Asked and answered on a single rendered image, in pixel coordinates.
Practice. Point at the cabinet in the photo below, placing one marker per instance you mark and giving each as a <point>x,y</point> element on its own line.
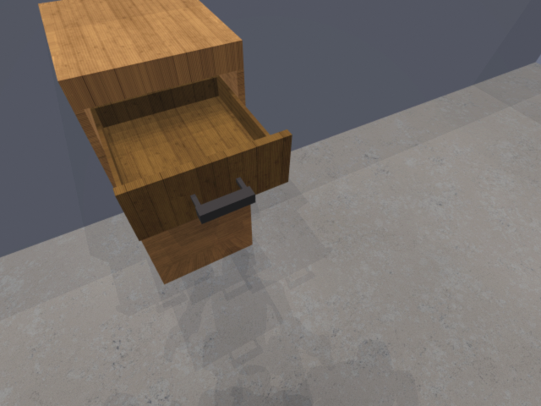
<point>108,50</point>

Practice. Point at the handle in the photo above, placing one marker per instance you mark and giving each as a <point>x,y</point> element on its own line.
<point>225,204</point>

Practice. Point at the drawer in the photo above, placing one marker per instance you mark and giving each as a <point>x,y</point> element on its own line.
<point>196,138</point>

